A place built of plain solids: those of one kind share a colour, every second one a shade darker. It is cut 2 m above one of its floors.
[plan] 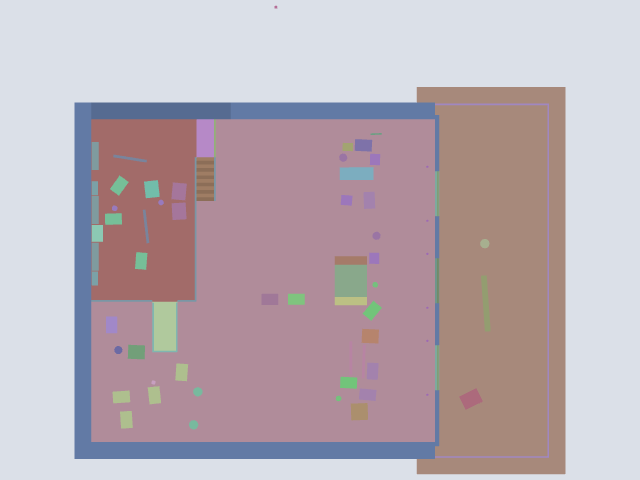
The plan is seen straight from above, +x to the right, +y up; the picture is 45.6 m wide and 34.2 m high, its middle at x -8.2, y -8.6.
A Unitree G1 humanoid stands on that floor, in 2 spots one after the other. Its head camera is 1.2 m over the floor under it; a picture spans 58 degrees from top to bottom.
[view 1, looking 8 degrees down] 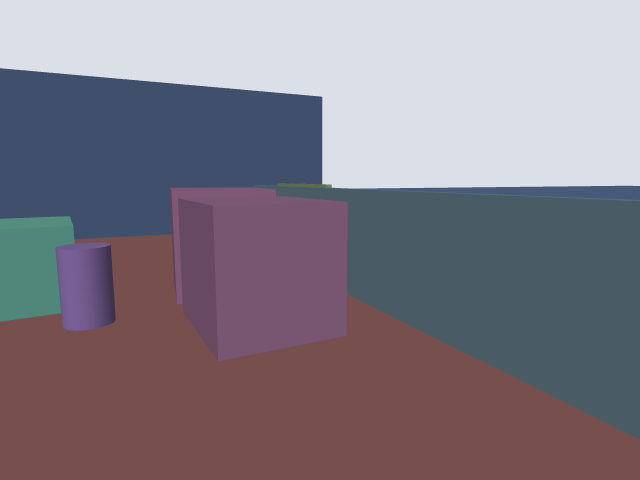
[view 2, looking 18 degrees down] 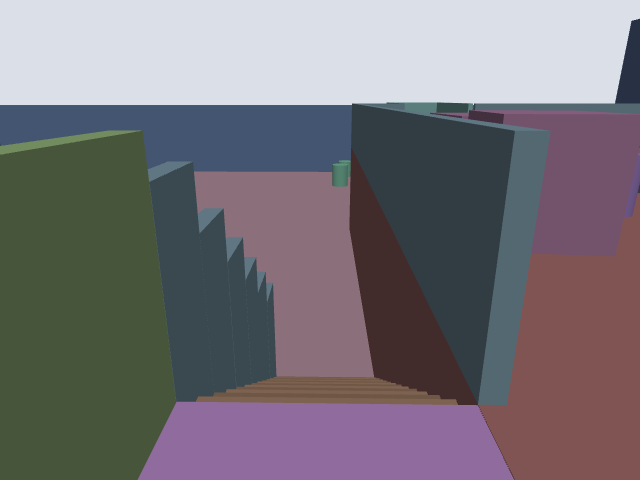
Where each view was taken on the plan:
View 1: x -19.25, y -9.94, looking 65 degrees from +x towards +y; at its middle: load_crate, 3.12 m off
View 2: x -16.38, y -1.20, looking -89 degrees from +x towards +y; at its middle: floor_hall_concrete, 11.25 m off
